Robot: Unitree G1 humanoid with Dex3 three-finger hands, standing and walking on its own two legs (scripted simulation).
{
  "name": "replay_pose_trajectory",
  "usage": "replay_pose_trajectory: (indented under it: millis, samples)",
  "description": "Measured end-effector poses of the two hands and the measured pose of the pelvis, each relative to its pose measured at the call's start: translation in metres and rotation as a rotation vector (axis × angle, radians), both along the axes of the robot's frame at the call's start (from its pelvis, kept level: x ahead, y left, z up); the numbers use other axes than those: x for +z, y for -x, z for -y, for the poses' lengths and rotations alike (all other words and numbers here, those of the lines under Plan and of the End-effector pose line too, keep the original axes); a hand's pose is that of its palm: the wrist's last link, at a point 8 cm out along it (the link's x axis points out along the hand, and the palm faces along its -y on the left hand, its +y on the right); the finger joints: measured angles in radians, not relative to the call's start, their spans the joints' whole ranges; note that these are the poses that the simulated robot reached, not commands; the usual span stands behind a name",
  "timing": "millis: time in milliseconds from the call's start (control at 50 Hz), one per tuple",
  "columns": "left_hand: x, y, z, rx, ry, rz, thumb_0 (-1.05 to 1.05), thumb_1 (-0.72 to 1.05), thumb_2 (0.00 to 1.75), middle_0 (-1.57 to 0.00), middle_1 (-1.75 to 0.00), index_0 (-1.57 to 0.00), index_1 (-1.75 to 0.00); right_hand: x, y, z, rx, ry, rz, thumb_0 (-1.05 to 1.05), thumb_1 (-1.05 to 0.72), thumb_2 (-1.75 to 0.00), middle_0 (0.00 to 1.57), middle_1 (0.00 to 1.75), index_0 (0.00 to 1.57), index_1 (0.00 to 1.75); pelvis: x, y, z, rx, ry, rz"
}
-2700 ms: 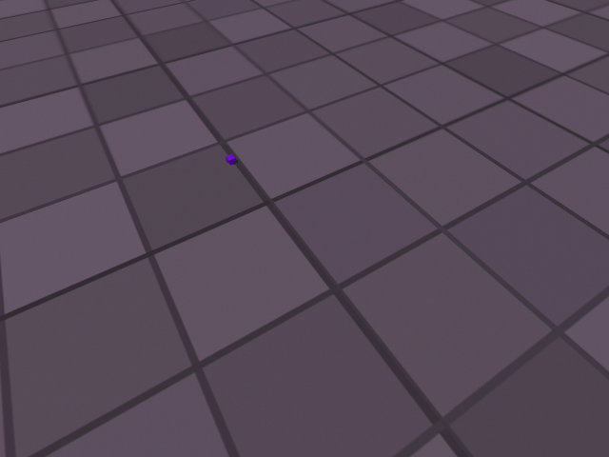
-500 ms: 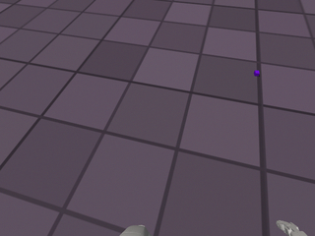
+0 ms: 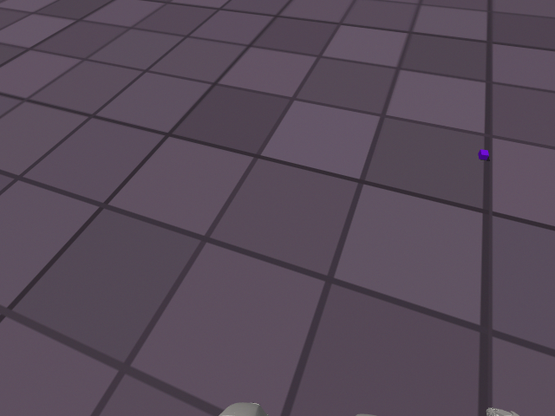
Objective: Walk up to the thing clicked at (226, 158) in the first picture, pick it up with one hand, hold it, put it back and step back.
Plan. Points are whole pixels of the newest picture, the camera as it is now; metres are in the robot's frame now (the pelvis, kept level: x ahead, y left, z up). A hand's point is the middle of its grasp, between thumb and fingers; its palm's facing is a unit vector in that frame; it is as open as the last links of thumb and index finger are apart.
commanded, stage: walk up
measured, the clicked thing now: (483, 154) +1.39 -0.95 -0.74
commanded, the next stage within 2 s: stand in 0.70 s
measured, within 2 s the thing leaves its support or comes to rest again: neither
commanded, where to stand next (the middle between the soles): +0.08 -0.02 m, yaw +0 degrees
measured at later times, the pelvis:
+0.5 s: pelvis +0.01 +0.00 +0.01, yaw +2 degrees
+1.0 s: pelvis +0.01 -0.01 +0.03, yaw +2 degrees
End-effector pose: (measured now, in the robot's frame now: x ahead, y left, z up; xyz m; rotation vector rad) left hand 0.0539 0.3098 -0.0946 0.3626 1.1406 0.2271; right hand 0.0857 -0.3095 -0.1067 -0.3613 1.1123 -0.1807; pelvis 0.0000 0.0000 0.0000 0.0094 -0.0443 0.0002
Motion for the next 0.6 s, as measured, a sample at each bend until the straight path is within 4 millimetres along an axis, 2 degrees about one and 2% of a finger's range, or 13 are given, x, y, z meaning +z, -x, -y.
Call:
replay_pose_trajectory:
  millis: [60, 120, 220, 440, 600]
  samples:
    - [0.002, -0.003, -0.007, 0.002, -0.004, 0.008, 0.01, 0.90, 0.90, -0.21, -0.30, -0.20, -0.30, -0.002, 0.000, -0.003, 0.015, -0.002, -0.014, 0.00, -0.90, -0.90, 0.20, 0.30, 0.20, 0.30, 0.000, -0.001, -0.006, 0.013, -0.005, -0.010]
    - [-0.004, -0.008, -0.017, 0.009, -0.002, 0.001, 0.01, 0.90, 0.90, -0.21, -0.30, -0.20, -0.30, -0.005, 0.005, -0.010, 0.012, 0.007, -0.032, 0.00, -0.90, -0.90, 0.20, 0.30, 0.20, 0.30, -0.004, -0.001, -0.012, 0.014, -0.023, -0.005]
    - [-0.010, -0.016, -0.018, 0.029, 0.019, -0.014, 0.01, 0.90, 0.90, -0.20, -0.30, -0.20, -0.30, -0.001, 0.007, -0.019, 0.007, 0.001, -0.058, 0.00, -0.90, -0.90, 0.20, 0.30, 0.20, 0.30, 0.000, -0.008, -0.011, 0.030, -0.001, -0.012]
    - [-0.011, -0.026, 0.001, 0.037, 0.074, -0.016, 0.01, 0.90, 0.90, -0.20, -0.30, -0.20, -0.30, 0.013, -0.032, -0.024, 0.032, -0.007, -0.014, 0.00, -0.90, -0.90, 0.20, 0.30, 0.20, 0.30, 0.012, -0.014, -0.007, 0.037, 0.016, -0.007]
    - [-0.006, -0.024, 0.009, 0.054, 0.079, -0.034, 0.01, 0.90, 0.90, -0.20, -0.30, -0.20, -0.30, 0.020, -0.052, -0.020, 0.043, -0.014, 0.010, 0.00, -0.90, -0.90, 0.20, 0.30, 0.20, 0.30, 0.018, -0.015, -0.001, 0.042, 0.014, -0.005]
